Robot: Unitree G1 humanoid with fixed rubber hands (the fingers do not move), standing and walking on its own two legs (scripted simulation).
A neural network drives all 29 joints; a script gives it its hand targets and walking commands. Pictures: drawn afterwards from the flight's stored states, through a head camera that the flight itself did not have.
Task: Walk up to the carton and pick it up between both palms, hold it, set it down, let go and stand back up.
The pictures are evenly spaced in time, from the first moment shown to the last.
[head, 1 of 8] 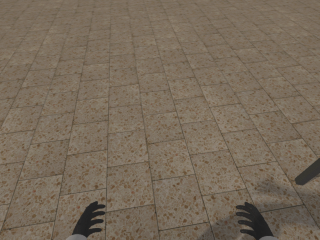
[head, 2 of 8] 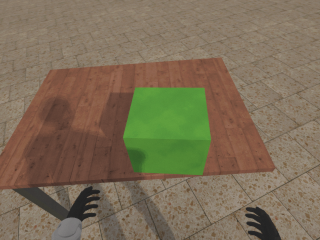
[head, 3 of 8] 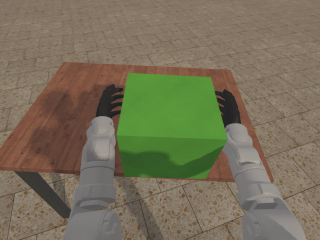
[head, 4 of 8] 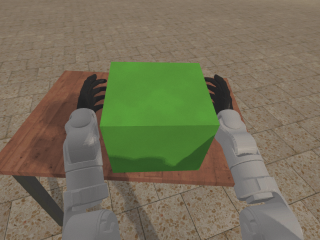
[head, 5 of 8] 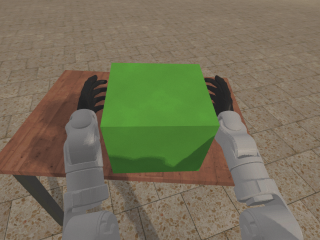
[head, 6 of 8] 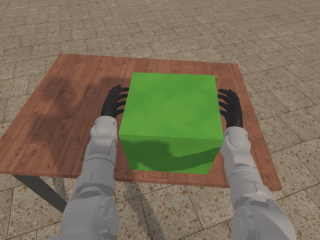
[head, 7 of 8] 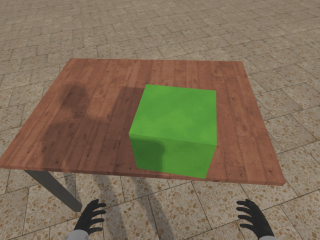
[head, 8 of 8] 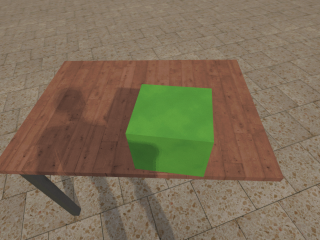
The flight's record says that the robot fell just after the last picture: no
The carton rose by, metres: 0.18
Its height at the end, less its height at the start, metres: +0.00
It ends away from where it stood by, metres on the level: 0.01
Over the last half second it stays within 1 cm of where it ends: yes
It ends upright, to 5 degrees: yes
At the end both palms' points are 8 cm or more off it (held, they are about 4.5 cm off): yes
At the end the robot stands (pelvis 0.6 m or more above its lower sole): yes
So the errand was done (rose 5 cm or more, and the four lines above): yes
